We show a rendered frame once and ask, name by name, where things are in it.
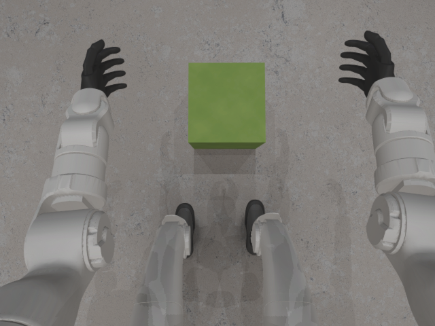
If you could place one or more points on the robot thigh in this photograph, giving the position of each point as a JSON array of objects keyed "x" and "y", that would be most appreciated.
[
  {"x": 159, "y": 300},
  {"x": 287, "y": 298}
]

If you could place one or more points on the left robot hand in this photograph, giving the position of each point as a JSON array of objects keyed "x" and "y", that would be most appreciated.
[{"x": 93, "y": 69}]

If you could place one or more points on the robot right thigh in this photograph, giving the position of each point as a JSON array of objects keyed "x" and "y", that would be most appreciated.
[{"x": 287, "y": 298}]

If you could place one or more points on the robot left thigh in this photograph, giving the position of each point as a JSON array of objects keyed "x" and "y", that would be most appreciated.
[{"x": 159, "y": 300}]

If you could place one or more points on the right robot hand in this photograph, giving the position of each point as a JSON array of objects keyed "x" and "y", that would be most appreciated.
[{"x": 378, "y": 61}]

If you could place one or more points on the carton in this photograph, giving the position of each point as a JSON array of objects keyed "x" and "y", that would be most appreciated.
[{"x": 226, "y": 105}]

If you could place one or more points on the robot left upper arm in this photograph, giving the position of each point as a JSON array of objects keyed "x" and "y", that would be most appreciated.
[{"x": 64, "y": 250}]

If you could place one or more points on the robot right forearm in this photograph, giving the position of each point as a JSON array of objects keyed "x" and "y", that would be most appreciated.
[{"x": 402, "y": 141}]

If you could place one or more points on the robot right upper arm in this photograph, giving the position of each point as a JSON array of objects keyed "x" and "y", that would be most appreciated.
[{"x": 402, "y": 225}]

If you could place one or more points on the robot left forearm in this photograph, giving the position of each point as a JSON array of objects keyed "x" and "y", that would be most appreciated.
[{"x": 78, "y": 174}]

